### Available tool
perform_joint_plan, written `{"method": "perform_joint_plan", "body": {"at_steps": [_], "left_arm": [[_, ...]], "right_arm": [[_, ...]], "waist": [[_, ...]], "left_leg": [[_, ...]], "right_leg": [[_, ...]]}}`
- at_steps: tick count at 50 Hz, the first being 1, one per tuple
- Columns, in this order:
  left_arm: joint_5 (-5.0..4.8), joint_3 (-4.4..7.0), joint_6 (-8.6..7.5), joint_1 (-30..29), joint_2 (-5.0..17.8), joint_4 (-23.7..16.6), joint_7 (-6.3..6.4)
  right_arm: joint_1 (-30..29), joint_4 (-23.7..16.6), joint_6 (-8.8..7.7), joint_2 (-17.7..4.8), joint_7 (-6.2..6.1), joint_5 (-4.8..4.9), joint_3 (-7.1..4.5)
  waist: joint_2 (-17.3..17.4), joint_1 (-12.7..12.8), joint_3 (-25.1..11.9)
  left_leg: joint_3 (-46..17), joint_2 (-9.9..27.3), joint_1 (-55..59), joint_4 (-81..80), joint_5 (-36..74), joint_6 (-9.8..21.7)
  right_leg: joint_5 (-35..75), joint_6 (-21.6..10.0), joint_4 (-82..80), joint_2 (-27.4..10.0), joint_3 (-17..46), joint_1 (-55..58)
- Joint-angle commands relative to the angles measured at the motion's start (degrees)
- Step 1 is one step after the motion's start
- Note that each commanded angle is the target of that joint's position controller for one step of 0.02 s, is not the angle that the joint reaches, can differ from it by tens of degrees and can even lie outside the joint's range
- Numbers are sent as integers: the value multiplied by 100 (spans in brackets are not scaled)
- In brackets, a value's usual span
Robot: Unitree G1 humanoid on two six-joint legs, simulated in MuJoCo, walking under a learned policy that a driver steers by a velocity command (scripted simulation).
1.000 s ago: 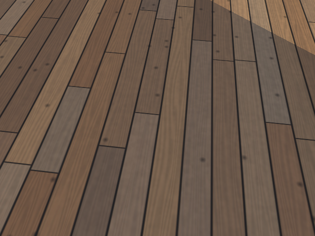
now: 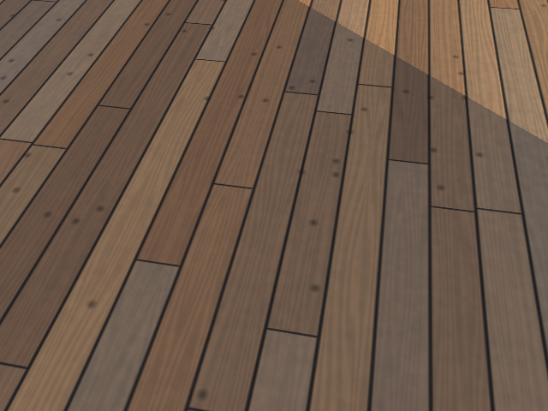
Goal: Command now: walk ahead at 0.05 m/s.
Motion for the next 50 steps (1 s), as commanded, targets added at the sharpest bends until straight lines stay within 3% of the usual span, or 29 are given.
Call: {"method": "perform_joint_plan", "body": {"at_steps": [1,4,9,21,40,41,43,45,47,49,50], "left_arm": [[13,127,-147,-14,608,-112,3],[-32,107,-293,-8,554,-16,-21],[-77,101,-297,155,578,165,-4],[-88,74,-208,82,486,457,-3],[-75,7,-183,225,370,816,40],[-83,1,-176,357,331,891,46],[-149,59,-157,375,482,867,76],[-183,82,-226,439,517,785,86],[-238,121,-364,761,573,828,48],[-270,216,-454,1085,819,900,-2],[-274,229,-485,1010,837,861,-18]], "right_arm": [[-67,-220,-6,-656,-98,8,-150],[68,-28,21,-618,-124,0,-153],[-9,182,6,-611,-101,65,-167],[24,657,125,-695,-186,101,-187],[80,1061,160,-613,-229,97,-164],[191,1128,166,-564,-231,100,-154],[251,1141,176,-666,-248,169,-206],[183,1050,77,-637,-240,181,-210],[137,976,-104,-497,-178,204,-195],[-4,861,-263,-266,-78,240,-158],[-20,822,-321,-243,-33,261,-150]], "waist": [[-714,-125,231],[-503,-108,65],[-160,12,-206],[1,-9,-148],[-11,-33,115],[-16,-30,-1],[-84,-35,288],[-121,13,736],[-357,115,812],[-957,188,750],[-1046,132,839]], "left_leg": [[-356,324,521,-440,-862,-38],[-370,368,617,-329,-235,62],[-345,394,735,-199,621,48],[-339,427,960,-129,1043,2],[-321,402,866,-319,405,-45],[-247,329,898,-318,-231,-33],[-145,180,483,-150,-2246,85],[-293,252,-67,-70,-3014,209],[-257,259,-462,349,-2585,203],[105,92,-874,1262,-1710,143],[10,194,-841,1490,-1529,238]], "right_leg": [[-1170,-342,-1274,-210,323,-645],[-142,-192,-1064,-125,207,-230],[954,-255,-761,-52,87,294],[1408,-272,-770,63,-55,499],[647,-234,-999,154,-148,372],[42,-259,-1023,211,-206,410],[-1821,-464,-975,257,-156,75],[-2745,-680,-1081,55,181,-261],[-2880,-939,-1293,-343,790,-10],[-3161,-1346,-1887,-1077,1901,446],[-3034,-1485,-2050,-1353,2277,303]]}}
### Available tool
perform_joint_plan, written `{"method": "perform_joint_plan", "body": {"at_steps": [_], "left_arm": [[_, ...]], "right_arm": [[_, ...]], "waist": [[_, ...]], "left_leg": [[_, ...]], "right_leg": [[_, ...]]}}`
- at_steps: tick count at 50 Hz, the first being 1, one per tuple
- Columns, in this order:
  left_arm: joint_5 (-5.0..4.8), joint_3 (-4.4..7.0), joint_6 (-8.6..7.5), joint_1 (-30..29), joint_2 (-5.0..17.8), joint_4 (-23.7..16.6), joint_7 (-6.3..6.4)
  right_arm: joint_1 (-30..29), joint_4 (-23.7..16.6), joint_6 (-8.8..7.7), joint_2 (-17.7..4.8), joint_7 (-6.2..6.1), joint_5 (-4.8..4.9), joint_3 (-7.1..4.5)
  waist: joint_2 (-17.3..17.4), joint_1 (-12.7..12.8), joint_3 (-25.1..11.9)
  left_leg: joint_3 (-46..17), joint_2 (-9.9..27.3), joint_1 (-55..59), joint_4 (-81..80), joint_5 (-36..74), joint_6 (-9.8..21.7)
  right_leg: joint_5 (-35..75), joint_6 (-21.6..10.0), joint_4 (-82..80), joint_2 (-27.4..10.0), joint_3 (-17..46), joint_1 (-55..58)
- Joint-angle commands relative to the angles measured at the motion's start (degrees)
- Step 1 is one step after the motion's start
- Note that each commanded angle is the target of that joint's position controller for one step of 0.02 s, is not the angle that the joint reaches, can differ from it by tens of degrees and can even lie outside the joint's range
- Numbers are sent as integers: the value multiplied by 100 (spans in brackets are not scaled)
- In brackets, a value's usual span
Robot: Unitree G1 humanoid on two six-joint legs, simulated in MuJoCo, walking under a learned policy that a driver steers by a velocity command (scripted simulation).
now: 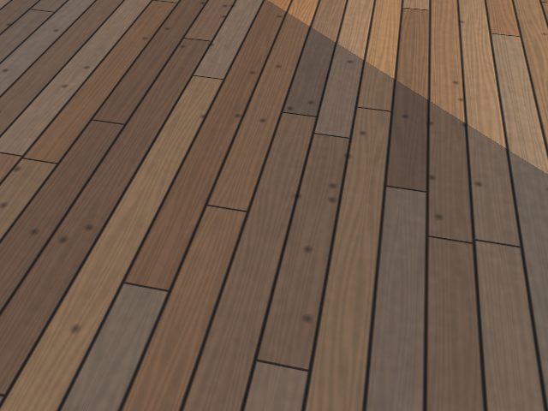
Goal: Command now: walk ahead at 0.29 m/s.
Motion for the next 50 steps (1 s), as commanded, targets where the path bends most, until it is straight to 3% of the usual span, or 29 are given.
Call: {"method": "perform_joint_plan", "body": {"at_steps": [1,3,4,5,6,7,8,9,11,15,17,19,22,23,24,25,26,27,28,30,32,35,38,43,46,47,48,49,50], "left_arm": [[-31,194,-152,189,944,-187,-34],[-70,166,-168,-425,882,-423,-81],[-54,127,-203,-765,751,-593,-99],[-19,58,-300,-923,424,-856,-90],[-54,71,-407,-1034,482,-968,-75],[-150,96,-467,-931,546,-932,-129],[-164,84,-487,-790,494,-833,-178],[-108,118,-495,-757,517,-796,-192],[-48,201,-420,-763,548,-777,-226],[-23,18,-219,-1540,9,-1106,-266],[5,27,-148,-1837,184,-1311,-294],[15,90,-81,-1729,449,-1408,-351],[86,316,-59,-755,872,-1216,-433],[102,425,-51,-441,1119,-1195,-399],[139,481,-2,-305,1567,-1280,-297],[285,412,-30,-376,1637,-1467,-331],[201,359,-49,-739,1341,-1604,-341],[121,293,-63,-1215,1082,-1734,-305],[88,253,-59,-1477,993,-1818,-292],[174,260,-22,-1574,1008,-1874,-251],[239,299,1,-1483,1097,-1907,-193],[167,372,78,-1291,1253,-1998,-78],[107,403,158,-1296,1292,-2111,1],[106,426,287,-1175,1269,-2234,57],[26,403,377,-1255,1213,-2358,81],[4,336,401,-1067,983,-2379,91],[-41,296,364,-953,702,-2557,62],[65,432,258,-998,1208,-2578,18],[61,531,251,-826,1491,-2461,-25]], "right_arm": [[-463,-423,-287,-235,118,60,-26],[414,-124,-343,-266,131,99,-62],[1100,95,-356,-571,111,55,-168],[1941,297,-377,-1300,132,65,-375],[2182,288,-454,-1242,198,-46,-302],[1719,157,-520,-845,190,-89,-168],[1338,-13,-537,-629,197,-100,-91],[1079,-110,-518,-604,211,-101,-48],[944,-179,-389,-369,156,-134,59],[725,-305,-249,-663,-63,-244,80],[837,-301,-228,-956,-135,-186,11],[677,-362,-206,-1025,-194,-81,-41],[321,-560,-109,-1000,-262,-25,-93],[433,-634,-96,-1010,-236,-96,-97],[656,-826,-127,-600,-171,-363,15],[1179,-933,-191,-300,-66,-245,106],[816,-989,-217,-692,3,-92,2],[358,-1130,-194,-807,-13,15,-39],[171,-1136,-131,-855,-96,-40,-88],[89,-1250,23,-1045,-225,-156,-206],[117,-1328,70,-838,-270,-188,-195],[-182,-1490,107,-785,-306,-185,-193],[-485,-1642,115,-832,-283,-169,-207],[-593,-1759,-28,-870,-180,-76,-204],[4,-1636,-101,-986,-83,-32,-261],[237,-1610,-97,-1314,-82,-111,-349],[14,-1692,-30,-1869,-118,-296,-462],[-256,-1880,-29,-1556,-113,-472,-396],[-546,-2068,-43,-1264,-147,-408,-322]], "waist": [[-919,-10,978],[-756,-518,952],[-176,-777,774],[1562,-950,429],[1684,-941,229],[903,-615,469],[631,-429,554],[394,-268,614],[483,-131,527],[563,-130,541],[775,-176,340],[859,-10,196],[584,542,-265],[199,679,-476],[-1246,378,-984],[-1626,126,-2079],[-872,191,-1665],[-422,116,-870],[157,-2,-479],[-79,-161,-295],[-415,-201,-355],[-496,-81,-542],[-599,-1,-544],[-751,62,-553],[-780,-289,-541],[-310,-264,-673],[1410,87,-483],[1638,13,-448],[1116,129,-510]], "left_leg": [[117,35,-848,376,-33,239],[148,-48,581,-831,161,373],[-539,302,1527,-1281,424,457],[-2609,1395,2541,-2189,89,1037],[-4248,2205,2829,-2674,328,1513],[-3855,2237,2758,-2500,639,1428],[-3069,1996,2556,-2380,1560,1231],[-2370,1804,2364,-2321,2638,1058],[-1204,1400,1963,-2303,4220,682],[95,876,922,-2421,4919,452],[207,984,897,-2278,5084,480],[233,1164,1024,-1928,5413,434],[374,1072,1197,-366,5837,175],[496,747,717,764,4850,-89],[640,-24,-620,2925,619,-446],[-374,-724,-1564,4468,-1693,-515],[-803,-349,-1902,4670,-1282,-408],[-693,-145,-2146,4398,-755,-347],[-660,80,-2017,3935,-375,-357],[-671,209,-1371,3143,-11,-357],[-593,98,-1168,2473,158,-426],[-671,4,-1301,1703,370,-587],[-757,-68,-1281,1146,667,-678],[-777,-227,-827,179,591,-637],[-629,-167,277,-1406,1240,-406],[-1163,633,1065,-1823,1335,-136],[-2678,1905,1374,-2109,1915,663],[-3303,2391,921,-2246,2498,1221],[-2766,2176,936,-2200,2056,1082]], "right_leg": [[-2111,-1130,-2049,-1603,2374,-541],[-1316,-768,-1457,-1105,1544,-1292],[-157,-454,-369,-627,814,-1889],[215,13,1773,234,-357,-2974],[-875,20,3204,360,111,-3733],[-651,-139,3980,-3,480,-4165],[-242,-238,4197,-164,439,-4186],[126,-264,4020,-313,341,-4138],[546,-204,3351,-412,123,-3522],[1607,-5,1193,-76,-339,-2240],[1947,-14,664,101,-487,-1709],[2022,-151,464,127,-406,-1412],[2063,-526,-72,452,-508,-420],[2942,-700,-446,288,-94,349],[5373,-1324,-252,-1054,1701,1528],[4687,-2484,-975,-2149,4039,2265],[3302,-2252,-1320,-1839,3681,1629],[2335,-1872,-1497,-1504,2965,836],[1781,-1562,-1636,-1256,2540,84],[1404,-1354,-1782,-867,2123,-883],[1633,-1357,-1771,-651,1901,-1111],[1082,-1350,-1765,-658,2137,-896],[347,-1188,-1769,-583,2384,-872],[532,-1050,-1611,-528,2773,-615],[780,-728,-1243,-231,2772,-808],[92,-421,-548,117,2387,-1391],[-861,-112,876,1098,1075,-2638],[-1222,114,2142,896,996,-2907],[-692,169,2770,648,1012,-2866]]}}
Over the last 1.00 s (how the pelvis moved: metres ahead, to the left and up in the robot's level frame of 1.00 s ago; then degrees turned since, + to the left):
0.07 -0.01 0.00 1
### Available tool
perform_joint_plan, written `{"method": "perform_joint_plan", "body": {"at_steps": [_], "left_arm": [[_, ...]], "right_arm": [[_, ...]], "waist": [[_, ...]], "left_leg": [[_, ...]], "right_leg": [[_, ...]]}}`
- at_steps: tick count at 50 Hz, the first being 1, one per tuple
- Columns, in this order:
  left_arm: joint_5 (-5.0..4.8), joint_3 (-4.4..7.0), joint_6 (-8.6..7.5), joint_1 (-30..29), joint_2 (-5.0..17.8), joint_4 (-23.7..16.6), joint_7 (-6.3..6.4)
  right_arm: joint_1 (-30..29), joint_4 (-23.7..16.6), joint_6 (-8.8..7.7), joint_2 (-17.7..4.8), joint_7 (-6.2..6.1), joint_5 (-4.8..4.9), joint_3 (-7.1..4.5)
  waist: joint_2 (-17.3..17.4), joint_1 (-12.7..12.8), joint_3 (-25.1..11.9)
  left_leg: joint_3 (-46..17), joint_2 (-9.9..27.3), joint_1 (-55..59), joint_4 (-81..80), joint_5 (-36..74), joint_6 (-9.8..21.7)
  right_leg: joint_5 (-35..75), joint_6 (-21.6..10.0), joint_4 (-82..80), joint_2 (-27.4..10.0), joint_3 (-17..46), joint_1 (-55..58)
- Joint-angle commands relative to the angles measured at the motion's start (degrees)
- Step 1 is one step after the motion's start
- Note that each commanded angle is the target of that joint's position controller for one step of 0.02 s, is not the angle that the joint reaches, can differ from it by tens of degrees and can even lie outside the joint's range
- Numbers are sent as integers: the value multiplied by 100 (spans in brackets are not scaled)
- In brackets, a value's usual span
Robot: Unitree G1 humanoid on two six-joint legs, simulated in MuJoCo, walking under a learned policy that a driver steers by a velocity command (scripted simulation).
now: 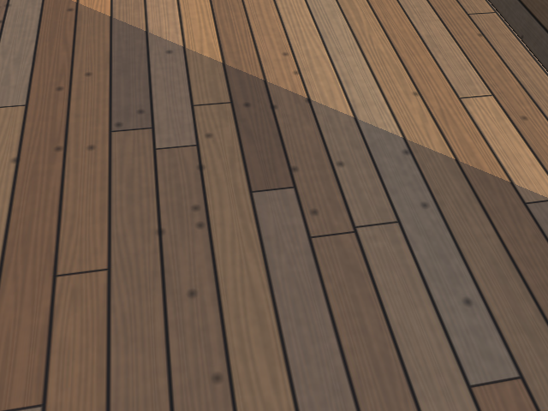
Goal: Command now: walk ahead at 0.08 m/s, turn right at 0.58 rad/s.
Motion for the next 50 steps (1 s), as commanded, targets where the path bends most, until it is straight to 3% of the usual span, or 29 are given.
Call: {"method": "perform_joint_plan", "body": {"at_steps": [1,2,3,7,10,14,18,19,21,22,23,24,25,26,27,28,29,31,34,37,41,43,45,47,48,49,50], "left_arm": [[6,282,-89,296,894,-319,-52],[40,248,-40,354,738,-269,-51],[44,209,-25,331,600,-296,-92],[-16,110,-156,-319,384,-664,-194],[-24,57,-254,-523,274,-845,-249],[-46,-19,-309,-693,165,-1028,-380],[-69,-33,-280,-746,218,-1141,-477],[-69,-24,-267,-690,251,-1149,-492],[-51,86,-250,2,390,-943,-488],[-77,267,-244,862,684,-661,-427],[-62,387,-240,1840,1163,-506,-311],[-61,373,-342,1763,1612,-652,-320],[-14,239,-474,1674,1150,-637,-376],[32,139,-535,1469,893,-593,-387],[26,58,-565,1080,675,-616,-401],[54,3,-586,715,518,-645,-404],[89,-21,-617,512,453,-646,-390],[136,-1,-718,487,465,-556,-353],[195,13,-802,648,454,-380,-279],[157,7,-821,696,493,-258,-191],[85,49,-741,1132,598,25,-93],[88,80,-634,1161,712,76,-36],[86,125,-515,1138,889,68,52],[101,153,-419,994,1050,5,97],[56,136,-441,774,1060,-76,89],[262,-56,-568,1218,430,-205,16],[174,-236,-797,1550,103,-418,-143]], "right_arm": [[-333,-600,-61,-759,-64,8,-177],[-317,-619,-59,-701,-94,141,-154],[-182,-603,-62,-695,-121,190,-131],[522,-516,-135,-812,-134,132,-159],[749,-490,-210,-975,-85,139,-227],[735,-523,-272,-1144,35,192,-320],[756,-514,-265,-1247,175,316,-398],[739,-506,-237,-1274,202,351,-413],[566,-531,-185,-1270,218,394,-402],[798,-462,-201,-972,230,327,-284],[762,-633,-245,-467,263,60,-65],[706,-967,-426,-312,270,132,4],[319,-944,-540,-916,297,385,-132],[204,-963,-563,-990,331,463,-155],[250,-838,-533,-936,321,367,-141],[330,-762,-480,-912,329,282,-153],[524,-669,-404,-851,362,286,-152],[677,-565,-277,-663,386,307,-117],[338,-692,-228,-499,342,332,-87],[-131,-839,-284,-351,423,303,-22],[-825,-1165,-316,-150,603,307,87],[-961,-1334,-330,-207,692,310,72],[-780,-1418,-289,-381,724,317,-6],[238,-1299,-228,-790,665,340,-192],[1129,-1162,-208,-1085,567,318,-342],[1567,-1085,-126,-1542,442,293,-431],[1495,-1212,-203,-1605,460,279,-414]], "waist": [[1038,130,-555],[1074,69,-452],[1125,-20,-312],[1087,-473,-23],[1054,-582,60],[1105,-574,206],[1071,-504,288],[1041,-433,288],[851,41,9],[429,395,-521],[-887,745,-1096],[-1803,510,-1521],[-740,730,-1164],[-721,554,-766],[-312,346,-493],[-299,135,-291],[-396,-47,-196],[-219,-166,-143],[-7,-81,140],[-49,57,312],[86,329,565],[14,284,471],[-275,80,97],[-475,-510,-532],[-233,-1074,-948],[1115,-797,-1532],[1580,-477,-2424]], "left_leg": [[-1688,1838,1200,-1346,-19,999],[-1442,1614,1336,-1420,-638,807],[-1285,1572,1355,-1539,-887,787],[-865,1583,1758,-1926,-1171,882],[-609,1741,1945,-2036,-901,956],[11,1800,1543,-2099,-577,940],[371,1927,1384,-1895,-458,881],[427,1986,1372,-1772,-408,850],[892,1828,964,-816,676,637],[1293,1490,406,473,1527,445],[1567,1058,-1123,2741,-334,56],[751,200,-2986,4305,-2197,-126],[153,505,-3451,4860,-1781,-25],[182,732,-3536,4799,-1288,136],[157,983,-3232,4489,-754,169],[86,1112,-2879,4115,-325,152],[64,1161,-2538,3980,10,133],[48,1051,-2386,3852,443,40],[-246,697,-2550,2964,1167,-54],[89,475,-2200,1626,2103,26],[418,375,-2358,706,2081,239],[672,190,-2296,495,1628,389],[1005,-135,-1859,582,957,592],[1043,-425,-548,589,475,894],[696,-392,997,58,901,1152],[-1102,847,3032,469,1319,1688],[-4436,1979,4472,-497,-118,2853]], "right_leg": [[-249,212,1994,-521,-133,-1151],[109,289,2295,-578,-251,-1385],[291,349,2570,-676,-340,-1569],[729,504,2072,-1007,-695,-1973],[911,501,1331,-1189,-737,-1880],[963,297,366,-1328,-1030,-1128],[623,-25,-238,-1309,-1286,-407],[539,-133,-385,-1263,-1367,-210],[775,-387,-1002,-880,-1727,1085],[840,-591,-1225,-685,-1578,2571],[617,-999,-1584,-1979,359,4136],[-309,-1927,-2643,-3154,3247,4800],[-169,-1841,-2800,-3227,2879,4425],[243,-1605,-2651,-3027,2033,4000],[721,-1399,-2672,-2743,1318,3352],[1223,-1251,-2792,-2490,772,2811],[1728,-1124,-2944,-2318,337,2468],[2733,-1054,-3129,-2208,-267,2269],[3169,-900,-3316,-2067,-974,2204],[3251,-601,-3517,-1949,-1517,2201],[3878,-440,-3401,-2197,-1773,2968],[5027,-386,-2972,-2296,-1906,3423],[6995,-306,-2191,-2354,-2003,3799],[7934,-300,-671,-2345,-2013,3666],[7074,-198,723,-2114,-2102,2798],[2144,9,2766,-1426,-1995,805],[-1344,197,4360,-380,-712,-1143]]}}
Over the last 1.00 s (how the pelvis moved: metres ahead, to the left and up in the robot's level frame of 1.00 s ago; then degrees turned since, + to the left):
0.24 0.03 0.01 -23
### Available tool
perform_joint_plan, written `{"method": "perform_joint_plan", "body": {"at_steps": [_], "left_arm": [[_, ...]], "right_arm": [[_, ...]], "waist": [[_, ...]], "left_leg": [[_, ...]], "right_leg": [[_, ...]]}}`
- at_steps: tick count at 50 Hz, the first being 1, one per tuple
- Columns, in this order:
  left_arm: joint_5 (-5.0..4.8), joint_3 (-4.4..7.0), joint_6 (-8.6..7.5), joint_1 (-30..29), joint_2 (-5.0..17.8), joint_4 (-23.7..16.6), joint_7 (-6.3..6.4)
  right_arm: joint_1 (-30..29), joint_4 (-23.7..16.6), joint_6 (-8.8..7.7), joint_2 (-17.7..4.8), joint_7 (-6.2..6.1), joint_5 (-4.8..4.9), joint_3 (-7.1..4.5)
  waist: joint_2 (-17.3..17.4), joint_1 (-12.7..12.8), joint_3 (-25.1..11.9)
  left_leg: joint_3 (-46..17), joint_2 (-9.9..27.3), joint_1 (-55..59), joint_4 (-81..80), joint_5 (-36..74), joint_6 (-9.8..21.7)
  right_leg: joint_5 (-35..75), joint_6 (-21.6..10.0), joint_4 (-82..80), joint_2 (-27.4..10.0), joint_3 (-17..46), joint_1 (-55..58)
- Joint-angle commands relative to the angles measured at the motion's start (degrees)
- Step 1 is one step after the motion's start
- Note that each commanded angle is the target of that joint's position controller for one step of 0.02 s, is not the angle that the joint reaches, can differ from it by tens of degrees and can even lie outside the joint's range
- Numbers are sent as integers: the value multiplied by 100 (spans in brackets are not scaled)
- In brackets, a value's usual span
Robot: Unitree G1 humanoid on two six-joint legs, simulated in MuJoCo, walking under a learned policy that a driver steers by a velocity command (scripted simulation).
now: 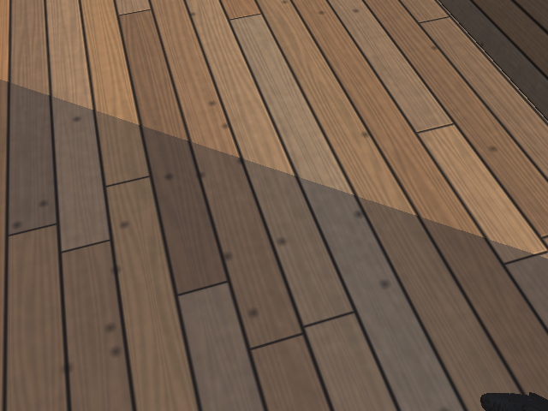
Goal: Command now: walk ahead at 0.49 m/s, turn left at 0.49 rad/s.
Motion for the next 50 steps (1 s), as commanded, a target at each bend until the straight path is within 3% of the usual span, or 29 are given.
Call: {"method": "perform_joint_plan", "body": {"at_steps": [1,2,3,4,5,8,11,13,15,17,19,20,21,22,23,24,25,26,29,34,38,42,44,45,46,47,48,49,50], "left_arm": [[-207,56,-537,-378,791,-917,-237],[-312,43,-611,-745,829,-1113,-281],[-193,26,-624,-817,733,-1087,-246],[-64,71,-578,-709,770,-1060,-209],[-17,95,-495,-563,793,-1033,-204],[81,42,-324,-530,620,-1059,-136],[85,-75,-305,-1228,364,-1235,-118],[20,-102,-341,-1681,323,-1310,-159],[-71,-64,-386,-1938,431,-1382,-213],[-104,16,-443,-1966,606,-1405,-265],[-138,125,-503,-1650,757,-1344,-289],[-122,199,-532,-1217,845,-1240,-271],[-20,291,-570,-531,1084,-1187,-227],[117,402,-541,162,1573,-1104,-191],[5,424,-469,462,1505,-900,-258],[-40,296,-434,169,990,-1033,-244],[-29,227,-375,-78,791,-1047,-217],[6,169,-344,-314,668,-1037,-212],[12,115,-371,-539,491,-893,-194],[11,224,-391,-455,790,-573,-184],[-42,252,-313,-382,949,-385,-150],[-155,310,-208,-153,1152,-185,-157],[-207,358,-143,-190,1311,-159,-139],[-234,390,-106,-202,1412,-158,-116],[-259,392,-63,-269,1437,-170,-93],[-225,311,-77,-177,1252,-193,-71],[73,45,-160,289,469,-457,-144],[-37,-35,-373,180,554,-563,-222],[-313,115,-463,-517,1033,-652,-275]], "right_arm": [[1940,-69,-17,-1181,-146,-47,-413],[1555,-106,-38,-997,-163,-37,-353],[1148,-201,-55,-865,-149,-21,-302],[852,-296,-69,-747,-161,-52,-267],[693,-374,-65,-708,-181,-112,-244],[708,-293,-89,-821,-264,-89,-275],[893,-184,-20,-959,-368,-29,-314],[1126,-115,44,-968,-399,5,-317],[1331,-56,94,-995,-403,19,-326],[1408,-42,127,-935,-412,38,-314],[1296,-79,141,-900,-415,12,-314],[1230,-118,137,-763,-410,-4,-274],[1208,-201,101,-438,-387,-43,-162],[1809,-334,52,-4,-391,-26,-29],[2041,-400,22,-350,-396,110,-42],[1648,-323,59,-853,-412,131,-175],[1144,-416,99,-942,-412,43,-214],[923,-487,116,-861,-400,-27,-220],[960,-505,196,-565,-323,31,-215],[532,-617,249,-358,-293,-17,-143],[-131,-723,169,-235,-148,-6,-77],[-614,-930,151,-256,-11,31,-74],[-483,-972,170,-421,16,-3,-158],[-165,-925,196,-571,6,-24,-241],[600,-741,219,-792,-23,-19,-380],[1589,-489,258,-1093,-118,-1,-558],[1868,-419,255,-1723,-230,26,-656],[1995,-588,157,-1598,-198,10,-552],[1918,-454,88,-1176,-153,-58,-427]], "waist": [[381,-949,-2225],[1,-728,-1284],[-559,-402,-704],[-524,-176,-498],[-296,-8,-413],[-45,76,-314],[169,-187,-265],[309,-445,-357],[427,-570,-435],[529,-531,-476],[707,-277,-493],[720,-20,-623],[425,318,-1178],[-951,231,-2005],[-2024,201,-2100],[-1160,371,-1309],[-739,394,-761],[-544,284,-421],[-850,31,-163],[-554,55,-90],[-478,293,71],[-469,388,266],[-595,188,85],[-699,-33,-170],[-643,-498,-581],[-404,-976,-1082],[1184,-591,-1616],[1169,-668,-2749],[516,-891,-2062]], "left_leg": [[-4883,2163,5366,-1711,-1071,1696],[-4102,2002,4422,-1874,-991,1409],[-3561,1756,3419,-1977,-386,1230],[-3154,1547,2763,-2061,224,1171],[-2905,1390,2261,-2184,597,1150],[-2238,1132,1418,-2262,1511,1096],[-1751,724,1035,-2102,1238,774],[-1779,637,1093,-1927,787,596],[-2106,770,1391,-1721,426,538],[-2565,940,1816,-1390,67,455],[-2909,1061,1997,-1022,-10,320],[-2848,913,1903,-650,87,167],[-2501,626,1490,514,-90,-60],[-1645,-150,-114,2464,-1890,-489],[-1396,33,-1462,3681,-2645,-626],[-1488,346,-1790,4166,-2083,-692],[-1258,520,-1763,4190,-1604,-723],[-1212,677,-1578,3963,-1258,-735],[-1052,953,-1058,3482,-860,-760],[-989,1061,-1360,2419,-84,-891],[-621,989,-1049,1090,872,-798],[-287,871,-851,335,586,-550],[-2,583,-344,146,26,-313],[163,355,170,112,-254,-173],[275,96,1192,-181,-116,20],[-56,89,2891,-397,215,256],[-2676,1686,5095,-394,188,1031],[-5241,2539,5679,-1493,-983,1761],[-4462,2353,5225,-1764,-960,1347]], "right_leg": [[-259,-36,3869,246,1779,-4333],[299,-140,3316,-19,1691,-4479],[539,-117,2779,-242,1572,-4248],[727,-34,2366,-394,1546,-3875],[831,50,2222,-488,1525,-3528],[1170,376,1401,-552,1242,-3257],[2365,531,-24,-362,1085,-2971],[3051,554,-904,-108,1035,-2658],[3123,544,-1349,42,1117,-2541],[2822,431,-1733,91,1285,-2467],[2398,209,-1956,102,1298,-2056],[2397,37,-2172,62,1238,-1436],[2190,-311,-2110,-595,1790,-254],[1542,-1085,-2345,-1962,3864,1731],[-199,-1542,-2910,-2567,5829,2086],[-810,-1300,-3094,-2279,5165,1494],[-217,-1048,-3076,-1992,4160,824],[558,-952,-3168,-1714,3461,199],[1622,-881,-3550,-1320,2262,-566],[2713,-1032,-3786,-1447,1338,-329],[3012,-848,-3779,-1344,587,-150],[3479,-723,-3626,-1528,240,354],[5186,-613,-3060,-1553,-5,594],[6227,-556,-2477,-1528,-125,655],[6761,-446,-1464,-1404,-291,454],[6086,-262,-98,-1219,-349,-550],[1024,60,2068,-491,-251,-3054],[-730,115,3200,157,1075,-4004],[-179,42,3308,-158,1367,-4510]]}}
Over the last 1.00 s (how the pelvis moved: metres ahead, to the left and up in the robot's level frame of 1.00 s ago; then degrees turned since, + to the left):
0.38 -0.16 -0.03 -6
